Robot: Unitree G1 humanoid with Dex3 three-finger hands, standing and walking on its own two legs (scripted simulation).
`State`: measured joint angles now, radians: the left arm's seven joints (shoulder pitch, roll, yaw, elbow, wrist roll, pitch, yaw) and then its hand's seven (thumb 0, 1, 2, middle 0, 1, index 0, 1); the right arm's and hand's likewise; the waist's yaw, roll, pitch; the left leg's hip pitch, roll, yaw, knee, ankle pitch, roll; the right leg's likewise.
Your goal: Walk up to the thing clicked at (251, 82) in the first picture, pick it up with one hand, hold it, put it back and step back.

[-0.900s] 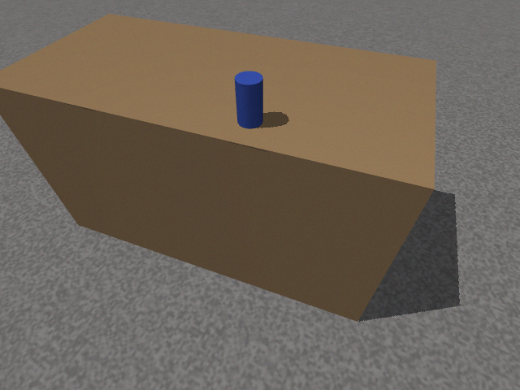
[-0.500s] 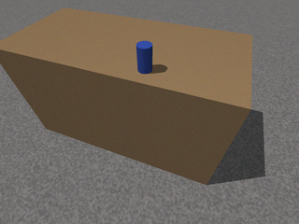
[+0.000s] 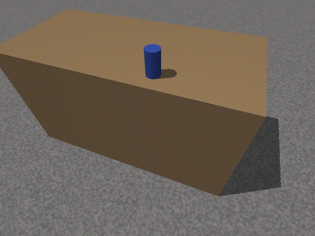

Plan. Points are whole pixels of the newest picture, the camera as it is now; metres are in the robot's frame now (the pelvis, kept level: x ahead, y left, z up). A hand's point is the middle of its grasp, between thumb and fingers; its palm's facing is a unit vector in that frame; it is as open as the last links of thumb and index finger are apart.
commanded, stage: stand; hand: left
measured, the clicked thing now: (152, 62) +0.78 +0.06 +0.03
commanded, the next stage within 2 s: walk up in 0.22 s
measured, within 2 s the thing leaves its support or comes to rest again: neither
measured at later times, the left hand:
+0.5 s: hand out of the picture +0.07 +0.32 -0.17, palm faces -0.08 -0.93 -0.36, open 7.4 cm
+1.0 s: hand (98, 164) +0.39 +0.24 -0.14, palm faces -0.26 -0.88 -0.40, open 7.4 cm
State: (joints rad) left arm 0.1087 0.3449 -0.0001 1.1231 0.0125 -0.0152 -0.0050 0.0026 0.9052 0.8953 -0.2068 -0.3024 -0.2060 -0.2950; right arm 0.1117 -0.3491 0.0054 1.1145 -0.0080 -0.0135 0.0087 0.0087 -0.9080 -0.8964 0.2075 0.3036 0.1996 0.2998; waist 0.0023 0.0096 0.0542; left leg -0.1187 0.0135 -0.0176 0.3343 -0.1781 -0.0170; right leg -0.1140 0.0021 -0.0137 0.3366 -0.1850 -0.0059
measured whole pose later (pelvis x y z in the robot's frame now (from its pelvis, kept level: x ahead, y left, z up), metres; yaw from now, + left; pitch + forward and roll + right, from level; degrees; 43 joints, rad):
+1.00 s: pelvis +0.21 +0.01 -0.03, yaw -14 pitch -4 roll +1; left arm 0.20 0.37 0.05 0.82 0.01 -0.07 -0.04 0.00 0.91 0.90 -0.21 -0.30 -0.21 -0.29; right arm 0.33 -0.38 -0.04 0.87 -0.01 0.00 0.04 0.01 -0.91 -0.90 0.21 0.30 0.20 0.30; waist -0.03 0.04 0.13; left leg -0.19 0.01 0.05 1.02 -0.54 0.03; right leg -0.34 0.01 -0.02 0.63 -0.22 -0.05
